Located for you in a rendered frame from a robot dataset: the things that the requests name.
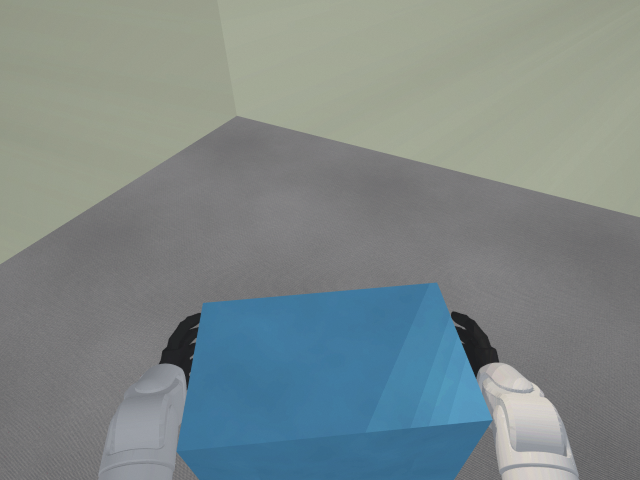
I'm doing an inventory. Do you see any robot left forearm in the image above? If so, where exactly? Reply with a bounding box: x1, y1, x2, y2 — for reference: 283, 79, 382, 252
98, 364, 187, 480

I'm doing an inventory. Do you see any right robot hand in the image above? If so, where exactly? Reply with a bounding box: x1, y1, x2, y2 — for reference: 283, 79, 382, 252
451, 311, 499, 378

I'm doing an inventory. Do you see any robot right forearm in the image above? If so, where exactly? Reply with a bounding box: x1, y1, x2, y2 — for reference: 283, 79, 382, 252
476, 363, 579, 480

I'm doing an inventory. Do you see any carton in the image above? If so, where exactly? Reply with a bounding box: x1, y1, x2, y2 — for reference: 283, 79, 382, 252
176, 283, 493, 480

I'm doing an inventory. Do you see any left robot hand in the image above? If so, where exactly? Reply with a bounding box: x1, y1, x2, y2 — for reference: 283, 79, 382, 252
159, 313, 201, 389

